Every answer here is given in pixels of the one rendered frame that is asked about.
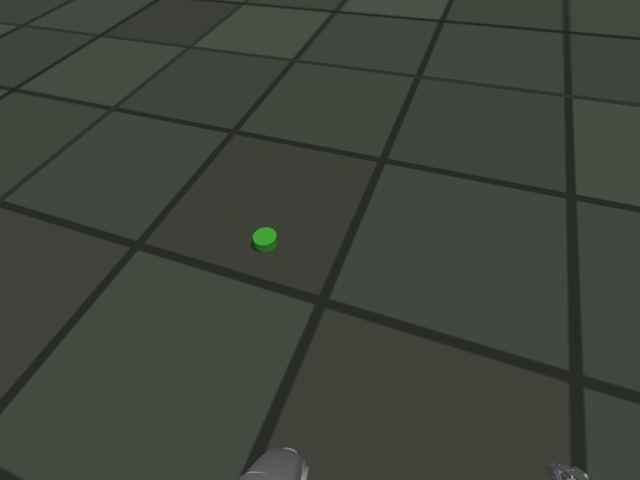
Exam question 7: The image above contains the right robot hand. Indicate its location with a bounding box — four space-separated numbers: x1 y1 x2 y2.
546 463 589 480

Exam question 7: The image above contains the tin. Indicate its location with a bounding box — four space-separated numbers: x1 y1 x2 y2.
253 227 278 252

